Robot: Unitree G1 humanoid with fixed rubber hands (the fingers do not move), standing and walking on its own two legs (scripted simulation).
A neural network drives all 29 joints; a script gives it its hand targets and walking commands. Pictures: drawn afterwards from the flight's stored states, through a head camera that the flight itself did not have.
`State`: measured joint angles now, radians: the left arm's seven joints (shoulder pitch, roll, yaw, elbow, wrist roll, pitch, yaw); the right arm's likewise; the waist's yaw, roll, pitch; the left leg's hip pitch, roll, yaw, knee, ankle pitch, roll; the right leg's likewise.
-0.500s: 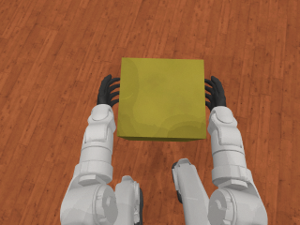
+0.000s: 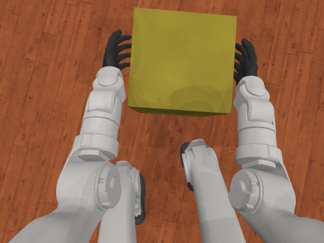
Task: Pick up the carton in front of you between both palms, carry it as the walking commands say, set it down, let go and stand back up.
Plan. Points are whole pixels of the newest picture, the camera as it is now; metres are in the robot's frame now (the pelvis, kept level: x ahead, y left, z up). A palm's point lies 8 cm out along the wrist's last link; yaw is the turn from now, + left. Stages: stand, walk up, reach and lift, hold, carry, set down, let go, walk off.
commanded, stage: set down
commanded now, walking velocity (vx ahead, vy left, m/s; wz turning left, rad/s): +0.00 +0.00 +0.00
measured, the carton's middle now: (176, 75) +0.48 -0.12 -0.19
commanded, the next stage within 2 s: none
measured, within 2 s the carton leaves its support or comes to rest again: rests again in 1.30 s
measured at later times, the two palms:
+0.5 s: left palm (133, 69) +0.55 -0.01 -0.25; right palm (232, 82) +0.44 -0.29 -0.25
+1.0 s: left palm (134, 74) +0.55 -0.01 -0.30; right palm (230, 82) +0.45 -0.30 -0.28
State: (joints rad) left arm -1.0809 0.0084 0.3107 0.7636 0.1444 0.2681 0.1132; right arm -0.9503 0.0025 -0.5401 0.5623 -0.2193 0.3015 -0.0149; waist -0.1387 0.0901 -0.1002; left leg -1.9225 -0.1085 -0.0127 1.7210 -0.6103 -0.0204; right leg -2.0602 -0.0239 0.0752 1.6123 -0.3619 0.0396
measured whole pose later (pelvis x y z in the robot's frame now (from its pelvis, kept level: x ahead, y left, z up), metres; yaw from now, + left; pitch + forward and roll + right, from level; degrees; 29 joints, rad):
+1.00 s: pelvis -0.02 +0.01 -0.12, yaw +0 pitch +45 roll -2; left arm -1.54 0.23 0.03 1.11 0.02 0.24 0.16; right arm -1.33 -0.21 -0.55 0.89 -0.10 0.24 0.03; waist -0.24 0.07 0.24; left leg -2.26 -0.17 -0.04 2.14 -0.66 -0.03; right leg -2.36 -0.06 0.05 1.98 -0.40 0.06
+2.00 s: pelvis -0.02 +0.00 -0.13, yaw -1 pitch +39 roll -3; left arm -1.64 0.42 -0.18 1.13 -0.16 0.14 0.06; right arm -1.39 -0.35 -0.47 1.17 0.10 -0.01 -0.04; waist -0.20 0.02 0.42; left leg -2.20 -0.15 -0.08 2.21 -0.68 -0.06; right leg -2.31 -0.07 0.00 2.04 -0.41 0.02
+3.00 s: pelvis +0.01 -0.01 +0.07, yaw -2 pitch +47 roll +1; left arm -1.32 0.32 0.11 0.93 0.04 0.30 0.04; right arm -1.03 -0.22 -0.44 0.69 0.07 0.24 -0.02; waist -0.22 0.08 -0.05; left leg -1.74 -0.06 -0.03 1.44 -0.52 -0.02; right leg -1.86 -0.02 0.03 1.32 -0.29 0.02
